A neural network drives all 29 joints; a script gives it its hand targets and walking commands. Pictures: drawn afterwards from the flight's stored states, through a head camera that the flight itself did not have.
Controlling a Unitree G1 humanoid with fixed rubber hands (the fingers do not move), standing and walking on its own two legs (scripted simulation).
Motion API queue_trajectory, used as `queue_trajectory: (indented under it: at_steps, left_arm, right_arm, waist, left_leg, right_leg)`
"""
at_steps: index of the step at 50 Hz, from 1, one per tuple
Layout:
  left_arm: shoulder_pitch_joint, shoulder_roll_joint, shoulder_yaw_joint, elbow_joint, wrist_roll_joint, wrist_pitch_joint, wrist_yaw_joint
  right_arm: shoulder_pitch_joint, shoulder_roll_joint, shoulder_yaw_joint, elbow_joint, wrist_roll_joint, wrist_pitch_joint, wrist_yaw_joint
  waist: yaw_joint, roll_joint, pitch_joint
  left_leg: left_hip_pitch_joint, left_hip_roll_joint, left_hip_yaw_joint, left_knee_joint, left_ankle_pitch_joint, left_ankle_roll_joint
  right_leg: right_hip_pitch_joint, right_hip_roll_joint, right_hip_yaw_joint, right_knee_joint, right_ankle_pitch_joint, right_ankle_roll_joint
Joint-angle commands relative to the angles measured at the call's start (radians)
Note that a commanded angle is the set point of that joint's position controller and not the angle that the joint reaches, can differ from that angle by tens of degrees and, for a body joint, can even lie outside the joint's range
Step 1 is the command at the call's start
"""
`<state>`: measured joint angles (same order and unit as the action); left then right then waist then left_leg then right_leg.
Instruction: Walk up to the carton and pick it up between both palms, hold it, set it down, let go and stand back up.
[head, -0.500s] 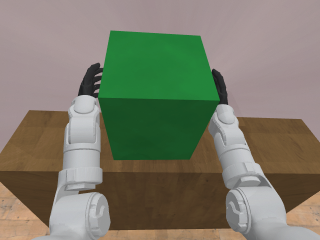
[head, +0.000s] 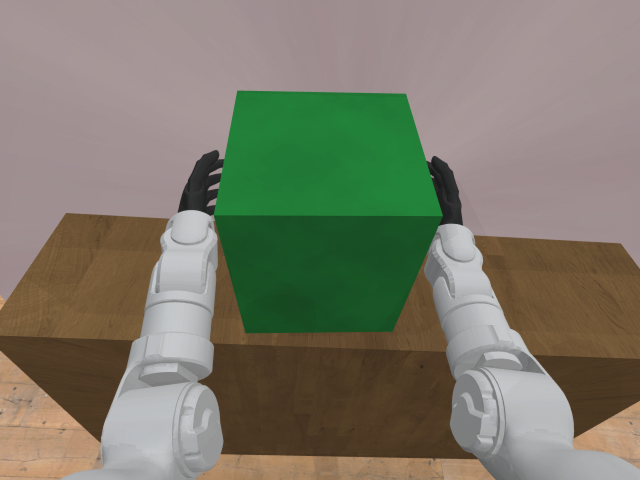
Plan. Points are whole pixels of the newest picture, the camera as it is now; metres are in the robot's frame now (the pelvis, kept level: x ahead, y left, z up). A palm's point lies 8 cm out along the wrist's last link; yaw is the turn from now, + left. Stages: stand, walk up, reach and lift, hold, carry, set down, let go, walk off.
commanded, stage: set down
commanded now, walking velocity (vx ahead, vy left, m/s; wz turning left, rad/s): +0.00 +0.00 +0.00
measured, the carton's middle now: (321, 220) +0.43 -0.02 +0.10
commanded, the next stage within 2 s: none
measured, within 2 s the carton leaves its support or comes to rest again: rests again in 1.82 s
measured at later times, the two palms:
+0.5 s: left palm (205, 221) +0.41 +0.14 +0.12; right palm (439, 227) +0.40 -0.18 +0.12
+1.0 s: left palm (218, 231) +0.42 +0.13 +0.08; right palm (438, 234) +0.41 -0.19 +0.09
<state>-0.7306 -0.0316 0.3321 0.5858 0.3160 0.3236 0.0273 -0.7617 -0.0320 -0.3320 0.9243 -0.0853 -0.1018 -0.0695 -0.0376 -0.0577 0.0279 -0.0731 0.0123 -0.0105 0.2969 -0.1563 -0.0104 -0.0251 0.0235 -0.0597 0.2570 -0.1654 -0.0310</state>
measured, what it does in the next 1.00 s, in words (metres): stands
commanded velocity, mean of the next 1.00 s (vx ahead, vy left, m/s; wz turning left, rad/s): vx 0.00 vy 0.00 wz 0.00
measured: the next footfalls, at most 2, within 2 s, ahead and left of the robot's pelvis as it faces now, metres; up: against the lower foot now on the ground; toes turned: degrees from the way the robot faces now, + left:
none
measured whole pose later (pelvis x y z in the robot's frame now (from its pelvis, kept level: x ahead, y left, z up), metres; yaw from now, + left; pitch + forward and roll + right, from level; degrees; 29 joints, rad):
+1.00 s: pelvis +0.01 +0.00 +0.00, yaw -3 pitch +5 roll +0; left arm -0.77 -0.08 0.46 0.78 0.34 0.15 0.05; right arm -0.80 0.00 -0.58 0.97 -0.34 -0.13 0.02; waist 0.01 -0.03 -0.03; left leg -0.23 0.03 0.06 0.29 -0.15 -0.01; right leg -0.22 0.02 -0.04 0.29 -0.16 -0.03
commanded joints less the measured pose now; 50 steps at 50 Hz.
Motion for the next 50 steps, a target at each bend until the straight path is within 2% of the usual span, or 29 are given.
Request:
queue_trajectory:
  at_steps: [1, 9, 23, 50]
  left_arm:
    - [-0.617, -0.484, -0.299, -0.098, -0.059, -0.099, -0.108]
    - [-0.65, -0.478, -0.252, -0.048, -0.045, -0.137, -0.095]
    - [-0.664, -0.482, -0.208, 0.018, -0.032, -0.18, -0.068]
    - [-0.658, -0.476, -0.12, 0.092, -0.001, -0.254, -0.038]
  right_arm:
    - [-0.657, 0.422, 0.245, -0.146, -0.033, -0.056, 0.136]
    - [-0.656, 0.438, 0.18, -0.106, -0.092, -0.065, 0.16]
    - [-0.641, 0.446, 0.094, -0.052, -0.169, -0.073, 0.196]
    - [-0.609, 0.473, 0.015, -0.016, -0.277, -0.09, 0.242]
  waist:
    - [0.017, 0.047, -0.494]
    - [0.023, 0.04, -0.516]
    - [0.025, 0.049, -0.564]
    - [0.056, 0.03, -0.671]
  left_leg:
    - [0.138, -0.022, 0.08, 0.0, 0.258, -0.023]
    - [0.124, -0.015, 0.092, -0.015, 0.219, -0.016]
    - [0.135, 0.0, 0.095, 0.003, 0.26, -0.025]
    - [0.058, 0.013, 0.113, 0.026, 0.328, -0.007]
  right_leg:
    - [0.135, -0.005, -0.062, 0.034, 0.409, 0.091]
    - [0.117, -0.009, -0.056, 0.036, 0.392, 0.092]
    - [0.055, -0.009, -0.057, 0.046, 0.398, 0.087]
    - [0.04, -0.02, -0.036, 0.1, 0.53, 0.092]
